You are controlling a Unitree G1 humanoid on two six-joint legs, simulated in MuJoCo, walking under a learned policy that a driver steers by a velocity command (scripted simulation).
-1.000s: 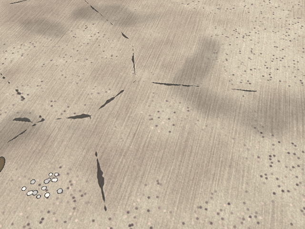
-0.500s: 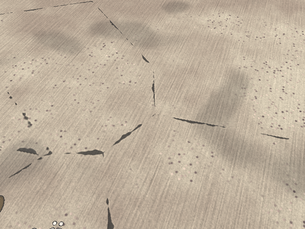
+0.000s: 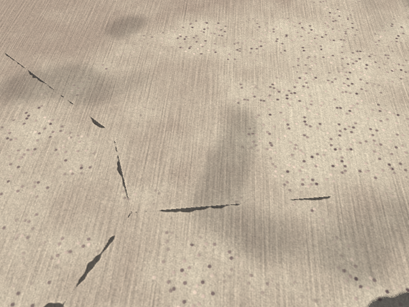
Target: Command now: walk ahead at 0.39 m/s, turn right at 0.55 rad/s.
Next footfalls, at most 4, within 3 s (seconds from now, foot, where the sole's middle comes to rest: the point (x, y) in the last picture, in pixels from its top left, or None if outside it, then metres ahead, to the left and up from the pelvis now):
0.30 left None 0.34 0.11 -0.77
0.68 right None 0.19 -0.11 -0.77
2.20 right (288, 255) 0.61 -0.24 -0.77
2.76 left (241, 166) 0.97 -0.10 -0.77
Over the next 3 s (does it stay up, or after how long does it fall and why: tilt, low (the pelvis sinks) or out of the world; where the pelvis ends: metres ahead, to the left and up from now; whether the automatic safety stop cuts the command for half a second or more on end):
stays up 0.92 -0.16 0.02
